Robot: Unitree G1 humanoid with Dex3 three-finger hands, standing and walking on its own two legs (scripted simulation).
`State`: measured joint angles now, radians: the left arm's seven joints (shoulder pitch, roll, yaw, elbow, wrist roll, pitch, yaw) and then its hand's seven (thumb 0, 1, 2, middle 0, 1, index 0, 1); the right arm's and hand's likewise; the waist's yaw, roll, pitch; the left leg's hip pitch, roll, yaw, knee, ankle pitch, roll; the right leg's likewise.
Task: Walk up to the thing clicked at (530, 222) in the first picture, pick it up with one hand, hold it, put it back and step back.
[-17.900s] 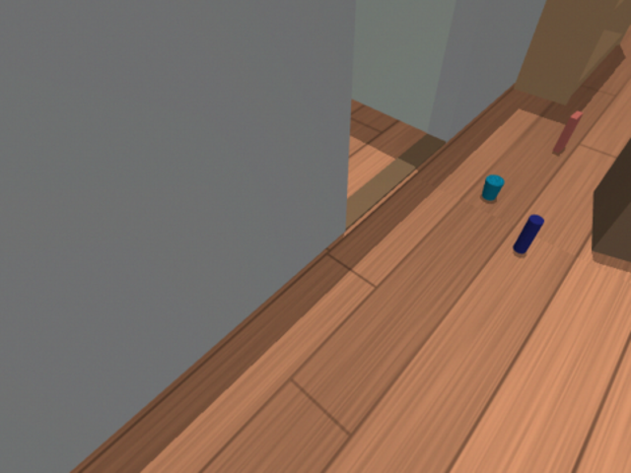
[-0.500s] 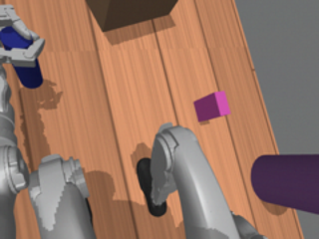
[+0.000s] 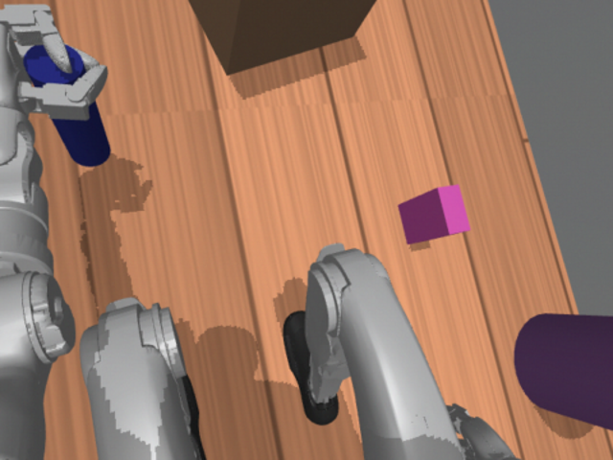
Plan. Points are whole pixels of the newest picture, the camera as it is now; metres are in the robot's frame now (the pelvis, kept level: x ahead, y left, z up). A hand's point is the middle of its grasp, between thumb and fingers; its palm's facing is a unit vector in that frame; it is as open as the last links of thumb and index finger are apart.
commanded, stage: settle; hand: left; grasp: from the side
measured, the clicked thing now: (75, 114) +0.55 +0.19 -0.14
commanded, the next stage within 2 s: lift in 0.80 s
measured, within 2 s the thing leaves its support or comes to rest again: neither
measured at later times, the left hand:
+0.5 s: hand (59, 58) +0.56 +0.18 -0.04, palm faces +0.00 -1.00 -0.08, open 4.7 cm
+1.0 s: hand (55, 52) +0.56 +0.18 -0.02, palm faces +0.00 -1.00 -0.08, open 4.6 cm
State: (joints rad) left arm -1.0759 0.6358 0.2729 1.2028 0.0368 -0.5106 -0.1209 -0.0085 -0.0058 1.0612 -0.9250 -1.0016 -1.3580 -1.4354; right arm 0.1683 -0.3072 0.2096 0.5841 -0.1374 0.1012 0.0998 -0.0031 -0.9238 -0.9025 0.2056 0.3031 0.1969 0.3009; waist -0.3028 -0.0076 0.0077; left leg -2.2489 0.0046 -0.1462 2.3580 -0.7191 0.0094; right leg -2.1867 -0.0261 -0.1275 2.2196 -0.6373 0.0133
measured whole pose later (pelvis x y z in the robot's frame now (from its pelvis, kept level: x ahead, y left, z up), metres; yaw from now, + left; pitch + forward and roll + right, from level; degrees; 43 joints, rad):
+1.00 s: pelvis +0.00 +0.00 +0.02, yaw +3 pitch +36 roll -7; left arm -1.06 0.56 0.29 1.18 0.02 -0.47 -0.12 -0.01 -0.02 1.08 -0.93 -1.00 -1.44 -1.52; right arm 0.19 -0.30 0.14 0.62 -0.10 0.07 0.08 0.00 -0.92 -0.90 0.21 0.30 0.20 0.30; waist -0.27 0.02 -0.05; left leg -2.20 0.00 -0.10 2.28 -0.71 0.01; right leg -2.16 -0.03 -0.09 2.18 -0.64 0.01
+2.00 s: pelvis +0.03 +0.00 +0.23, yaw +6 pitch +25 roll -4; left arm -0.48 0.31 0.15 0.60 -0.16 -0.24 -0.17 -0.01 -0.01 1.07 -0.93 -1.00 -1.57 -1.65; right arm 0.22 -0.25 0.03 0.63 0.05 -0.02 -0.03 0.00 -0.90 -0.89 0.21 0.30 0.20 0.30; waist -0.09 0.04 -0.17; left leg -1.40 0.02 -0.04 1.58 -0.63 0.01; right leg -1.39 -0.01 -0.05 1.51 -0.57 0.01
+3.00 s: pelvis +0.08 +0.00 +0.36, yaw +7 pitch +13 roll -2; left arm -0.35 0.31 0.17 0.69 -0.23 -0.34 -0.37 -0.01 0.00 1.06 -0.92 -1.01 -1.40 -1.46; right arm 0.27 -0.25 0.02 0.69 0.03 -0.07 -0.09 0.01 -0.88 -0.89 0.21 0.30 0.20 0.30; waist -0.05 0.02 -0.07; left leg -0.73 0.03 -0.02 1.00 -0.49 -0.01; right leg -0.73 0.00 -0.04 0.95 -0.44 0.00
